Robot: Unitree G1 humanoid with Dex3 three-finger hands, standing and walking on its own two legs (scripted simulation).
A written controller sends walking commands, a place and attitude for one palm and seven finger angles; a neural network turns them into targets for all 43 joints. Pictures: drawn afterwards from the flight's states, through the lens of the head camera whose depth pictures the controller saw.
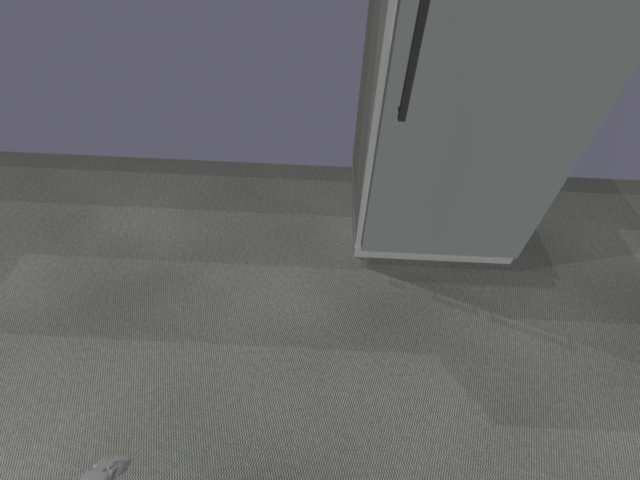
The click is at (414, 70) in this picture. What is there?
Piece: fridge door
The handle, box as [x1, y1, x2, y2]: [398, 0, 429, 121]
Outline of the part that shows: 429,0 420,0 402,96 400,105 398,107 398,120 404,121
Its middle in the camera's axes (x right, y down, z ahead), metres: +0.22 -0.48 +0.90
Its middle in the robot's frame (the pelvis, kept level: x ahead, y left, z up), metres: +1.02 -0.18 +0.14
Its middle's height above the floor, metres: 0.91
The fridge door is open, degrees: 0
